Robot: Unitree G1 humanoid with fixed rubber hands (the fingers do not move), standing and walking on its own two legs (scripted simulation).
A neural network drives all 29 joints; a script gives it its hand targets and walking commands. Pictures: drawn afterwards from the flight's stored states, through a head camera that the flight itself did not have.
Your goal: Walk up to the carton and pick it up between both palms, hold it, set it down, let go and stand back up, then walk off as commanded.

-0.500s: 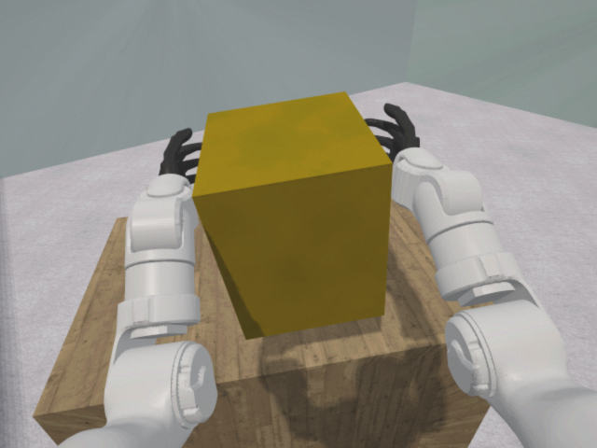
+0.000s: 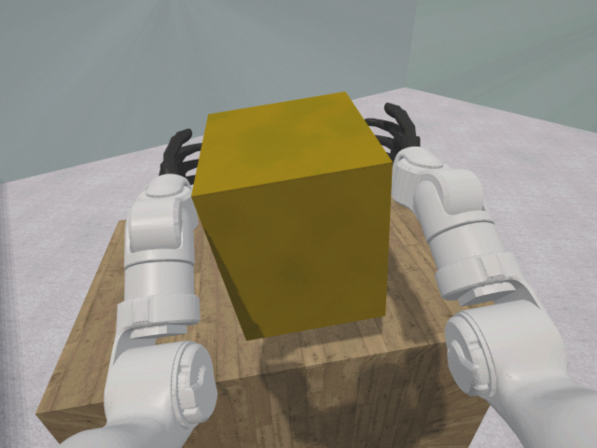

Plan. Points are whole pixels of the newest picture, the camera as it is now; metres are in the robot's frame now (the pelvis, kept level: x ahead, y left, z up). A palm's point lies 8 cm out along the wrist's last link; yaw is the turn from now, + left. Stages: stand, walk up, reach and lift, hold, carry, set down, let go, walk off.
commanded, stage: hold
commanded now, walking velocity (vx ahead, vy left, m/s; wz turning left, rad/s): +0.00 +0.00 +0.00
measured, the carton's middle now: (296, 214) +0.38 +0.00 +0.20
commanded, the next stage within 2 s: none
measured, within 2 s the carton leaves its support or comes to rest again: neither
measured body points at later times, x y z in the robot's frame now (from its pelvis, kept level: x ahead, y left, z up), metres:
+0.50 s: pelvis +0.01 +0.00 +0.00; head -0.07 +0.01 +0.44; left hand +0.40 +0.16 +0.26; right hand +0.40 -0.13 +0.28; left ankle +0.01 +0.13 -0.74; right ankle +0.04 -0.15 -0.74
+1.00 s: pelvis +0.00 +0.00 +0.00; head -0.09 +0.01 +0.44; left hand +0.38 +0.16 +0.26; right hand +0.38 -0.13 +0.28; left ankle +0.01 +0.13 -0.74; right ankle +0.04 -0.15 -0.74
